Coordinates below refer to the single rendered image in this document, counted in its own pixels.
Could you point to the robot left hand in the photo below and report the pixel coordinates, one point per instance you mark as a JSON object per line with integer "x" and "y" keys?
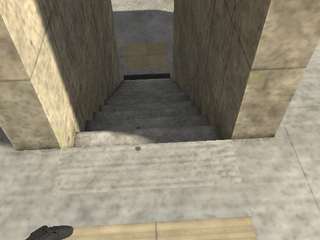
{"x": 51, "y": 233}

